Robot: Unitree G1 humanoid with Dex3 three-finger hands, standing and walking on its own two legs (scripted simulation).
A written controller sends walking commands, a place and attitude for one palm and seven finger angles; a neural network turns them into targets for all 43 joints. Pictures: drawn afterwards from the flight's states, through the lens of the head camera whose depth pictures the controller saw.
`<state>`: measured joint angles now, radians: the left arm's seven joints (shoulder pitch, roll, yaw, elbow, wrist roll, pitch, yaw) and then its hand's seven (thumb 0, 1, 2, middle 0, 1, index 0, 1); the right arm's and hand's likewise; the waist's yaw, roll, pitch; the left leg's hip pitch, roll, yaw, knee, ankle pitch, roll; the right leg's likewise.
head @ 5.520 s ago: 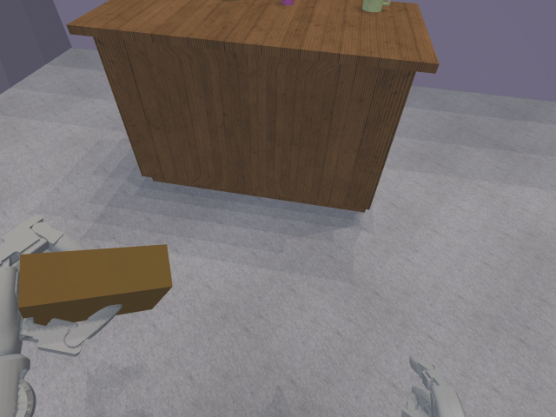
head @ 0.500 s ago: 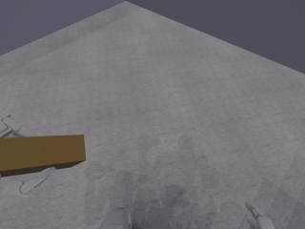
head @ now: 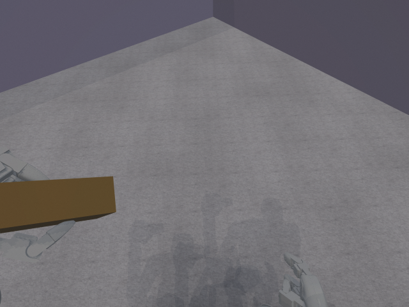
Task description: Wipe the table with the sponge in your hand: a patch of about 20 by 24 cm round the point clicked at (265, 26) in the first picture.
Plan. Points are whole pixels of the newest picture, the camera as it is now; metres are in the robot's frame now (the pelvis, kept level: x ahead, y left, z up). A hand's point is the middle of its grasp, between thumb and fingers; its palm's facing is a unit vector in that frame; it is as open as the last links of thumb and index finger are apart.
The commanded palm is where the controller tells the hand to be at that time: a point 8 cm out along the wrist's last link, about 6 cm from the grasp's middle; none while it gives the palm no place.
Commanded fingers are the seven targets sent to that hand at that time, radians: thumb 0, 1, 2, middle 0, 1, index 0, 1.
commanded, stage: turn to face it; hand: left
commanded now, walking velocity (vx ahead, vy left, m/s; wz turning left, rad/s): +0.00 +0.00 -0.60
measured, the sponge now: (72, 203) +0.21 +0.21 +0.17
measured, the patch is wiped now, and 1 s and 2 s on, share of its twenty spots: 0.00 0.00 0.00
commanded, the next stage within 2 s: none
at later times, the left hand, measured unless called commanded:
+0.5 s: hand (133, 157) +0.29 +0.15 +0.18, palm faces +0.20 -0.84 -0.51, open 9.1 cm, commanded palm +0.25 +0.19 +0.18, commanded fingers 0.00 0.10 1.30 -1.20 -1.60 -1.20 -1.60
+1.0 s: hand (247, 191) +0.26 -0.03 +0.16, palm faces -0.16 -0.82 -0.55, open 9.1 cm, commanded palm +0.23 +0.07 +0.18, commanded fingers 0.00 0.10 1.30 -1.20 -1.60 -1.20 -1.60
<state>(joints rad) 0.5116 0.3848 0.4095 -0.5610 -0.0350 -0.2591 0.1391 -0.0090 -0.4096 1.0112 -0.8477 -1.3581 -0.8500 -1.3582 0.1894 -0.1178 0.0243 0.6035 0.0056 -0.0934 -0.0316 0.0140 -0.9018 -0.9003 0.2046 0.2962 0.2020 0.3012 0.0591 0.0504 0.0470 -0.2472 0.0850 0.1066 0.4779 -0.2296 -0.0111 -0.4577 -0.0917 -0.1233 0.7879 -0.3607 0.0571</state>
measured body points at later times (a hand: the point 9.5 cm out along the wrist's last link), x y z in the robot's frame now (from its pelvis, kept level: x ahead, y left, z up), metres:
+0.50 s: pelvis +0.03 -0.05 -0.01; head +0.08 -0.06 +0.44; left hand +0.28 +0.19 +0.21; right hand +0.15 -0.34 -0.09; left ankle +0.06 +0.09 -0.72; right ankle +0.06 -0.11 -0.74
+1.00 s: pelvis -0.05 -0.09 -0.02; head +0.00 -0.17 +0.42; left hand +0.27 +0.02 +0.19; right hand -0.02 -0.36 -0.14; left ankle +0.02 +0.07 -0.68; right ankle -0.06 -0.16 -0.74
